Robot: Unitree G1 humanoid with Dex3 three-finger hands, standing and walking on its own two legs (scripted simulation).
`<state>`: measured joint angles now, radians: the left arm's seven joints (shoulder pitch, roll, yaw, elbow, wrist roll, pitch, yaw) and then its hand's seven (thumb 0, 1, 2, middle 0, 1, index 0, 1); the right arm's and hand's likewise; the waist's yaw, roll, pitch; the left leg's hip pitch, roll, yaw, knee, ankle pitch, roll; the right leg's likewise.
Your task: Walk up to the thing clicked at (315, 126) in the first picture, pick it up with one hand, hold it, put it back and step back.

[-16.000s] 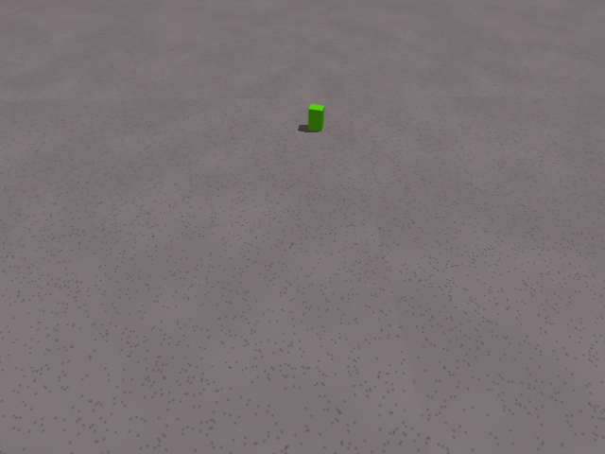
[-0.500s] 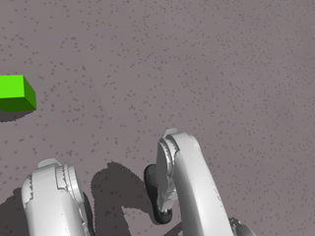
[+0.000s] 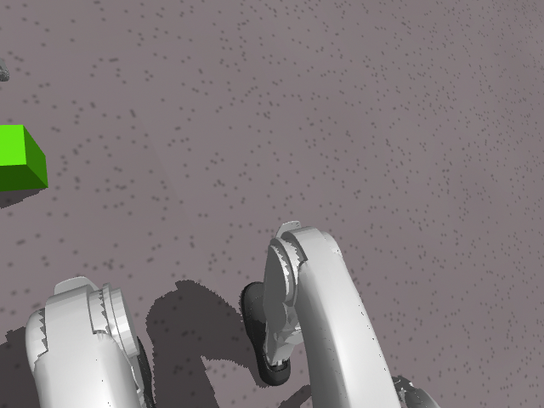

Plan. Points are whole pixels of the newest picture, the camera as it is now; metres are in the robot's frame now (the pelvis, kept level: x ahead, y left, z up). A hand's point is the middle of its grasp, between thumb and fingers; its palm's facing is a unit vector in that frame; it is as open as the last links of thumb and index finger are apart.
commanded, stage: approach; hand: left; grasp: from the side
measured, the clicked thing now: (6, 161) +0.52 +0.28 -0.27
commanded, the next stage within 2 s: close in in 0.32 s
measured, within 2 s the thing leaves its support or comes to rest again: neither
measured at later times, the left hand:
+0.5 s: hand out of the picture +0.50 +0.30 -0.16, palm faces -0.50 -0.04 -0.86, open 14.0 cm
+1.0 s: hand out of the picture +0.52 +0.30 -0.18, palm faces -0.49 -0.02 -0.87, open 13.4 cm
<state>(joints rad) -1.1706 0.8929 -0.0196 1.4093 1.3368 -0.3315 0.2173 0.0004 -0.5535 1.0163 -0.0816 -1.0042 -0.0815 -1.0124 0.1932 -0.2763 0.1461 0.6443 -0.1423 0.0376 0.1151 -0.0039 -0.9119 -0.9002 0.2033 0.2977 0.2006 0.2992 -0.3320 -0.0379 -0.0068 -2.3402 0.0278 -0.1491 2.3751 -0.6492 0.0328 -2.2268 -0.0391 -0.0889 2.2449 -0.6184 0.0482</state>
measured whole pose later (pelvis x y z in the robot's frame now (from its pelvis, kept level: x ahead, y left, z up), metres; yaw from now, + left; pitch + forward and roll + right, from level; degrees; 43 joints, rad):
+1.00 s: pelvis +0.01 +0.00 -0.01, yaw -1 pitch +34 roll -12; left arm -1.12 0.93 0.04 1.44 1.32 -0.27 0.22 0.00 -0.47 1.08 -0.11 -1.07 -0.12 -1.07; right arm 0.21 -0.27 0.18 0.62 -0.14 0.01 0.14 0.00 -0.91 -0.90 0.20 0.30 0.20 0.30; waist -0.35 -0.02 0.03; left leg -2.37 0.03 -0.17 2.43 -0.67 0.02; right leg -2.26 -0.03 -0.10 2.30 -0.63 0.05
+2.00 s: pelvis +0.01 +0.00 -0.03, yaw -3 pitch +32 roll -13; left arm -1.14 1.02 0.07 1.55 1.37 -0.29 0.34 0.00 -0.51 1.06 -0.11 -0.97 -0.10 -0.99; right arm 0.20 -0.31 0.23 0.59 -0.18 -0.05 0.14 0.00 -0.91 -0.90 0.20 0.30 0.20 0.30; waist -0.39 -0.08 0.09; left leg -2.39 0.03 -0.20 2.49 -0.69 0.02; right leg -2.27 -0.01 -0.12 2.33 -0.63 0.05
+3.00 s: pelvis +0.01 +0.00 -0.03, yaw -3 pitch +31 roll -14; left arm -1.18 1.03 0.02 1.59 1.37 -0.32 0.36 0.00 -0.33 1.00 -0.26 -0.98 -0.27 -0.98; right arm 0.18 -0.31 0.25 0.60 -0.19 -0.05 0.13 0.00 -0.91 -0.90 0.20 0.30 0.20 0.30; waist -0.39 -0.08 0.09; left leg -2.38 0.03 -0.22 2.50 -0.69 0.02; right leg -2.26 -0.01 -0.13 2.33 -0.63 0.06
